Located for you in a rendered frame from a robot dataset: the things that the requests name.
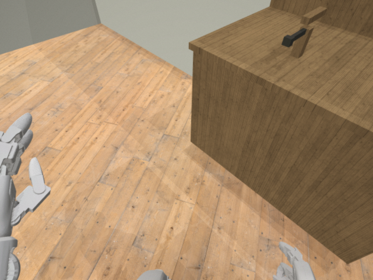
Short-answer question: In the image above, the robot left forearm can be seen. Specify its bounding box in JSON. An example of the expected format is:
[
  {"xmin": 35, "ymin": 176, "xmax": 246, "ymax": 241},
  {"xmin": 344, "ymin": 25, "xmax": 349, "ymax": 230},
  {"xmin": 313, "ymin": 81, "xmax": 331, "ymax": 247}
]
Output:
[{"xmin": 0, "ymin": 236, "xmax": 20, "ymax": 280}]

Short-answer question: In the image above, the tap lever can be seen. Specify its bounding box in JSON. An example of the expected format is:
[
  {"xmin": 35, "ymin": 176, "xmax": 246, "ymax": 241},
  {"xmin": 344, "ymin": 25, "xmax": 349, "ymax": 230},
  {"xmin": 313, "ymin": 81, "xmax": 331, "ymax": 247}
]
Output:
[{"xmin": 282, "ymin": 28, "xmax": 307, "ymax": 47}]

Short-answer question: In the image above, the counter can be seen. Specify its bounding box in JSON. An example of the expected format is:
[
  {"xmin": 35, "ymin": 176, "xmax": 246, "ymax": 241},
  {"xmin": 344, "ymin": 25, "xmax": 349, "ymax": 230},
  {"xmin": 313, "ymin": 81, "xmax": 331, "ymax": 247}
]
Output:
[{"xmin": 189, "ymin": 0, "xmax": 373, "ymax": 264}]

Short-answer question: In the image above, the right robot hand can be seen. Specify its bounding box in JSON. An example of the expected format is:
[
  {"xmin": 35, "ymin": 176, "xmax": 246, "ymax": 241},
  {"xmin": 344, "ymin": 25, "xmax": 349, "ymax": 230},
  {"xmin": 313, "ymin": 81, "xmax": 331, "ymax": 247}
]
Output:
[{"xmin": 273, "ymin": 241, "xmax": 316, "ymax": 280}]

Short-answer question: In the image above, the left robot hand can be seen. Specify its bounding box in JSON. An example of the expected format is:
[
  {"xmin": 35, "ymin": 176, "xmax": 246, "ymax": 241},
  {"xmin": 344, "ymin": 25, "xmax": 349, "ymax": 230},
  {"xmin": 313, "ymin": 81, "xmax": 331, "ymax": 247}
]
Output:
[{"xmin": 0, "ymin": 113, "xmax": 51, "ymax": 237}]

